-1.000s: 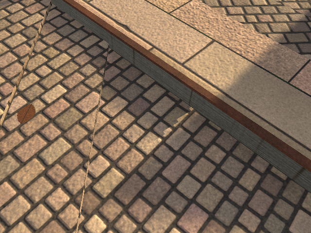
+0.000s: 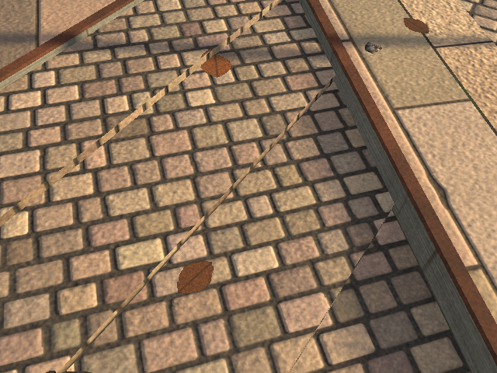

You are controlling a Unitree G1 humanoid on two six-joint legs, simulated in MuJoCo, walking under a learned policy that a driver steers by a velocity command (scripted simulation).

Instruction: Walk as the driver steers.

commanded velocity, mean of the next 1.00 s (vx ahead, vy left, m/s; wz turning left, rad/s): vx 0.50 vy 0.00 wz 0.59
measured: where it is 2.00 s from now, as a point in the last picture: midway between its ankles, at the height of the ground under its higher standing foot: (101, 209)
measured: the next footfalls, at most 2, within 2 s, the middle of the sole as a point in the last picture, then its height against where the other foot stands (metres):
right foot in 0.22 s outside the picture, level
left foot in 0.72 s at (168, 353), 0.03 m higher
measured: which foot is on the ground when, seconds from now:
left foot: down 0.00-0.22, up 0.24-0.70, down 0.72-1.00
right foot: up 0.00-0.20, down 0.22-0.72, up 0.74-1.00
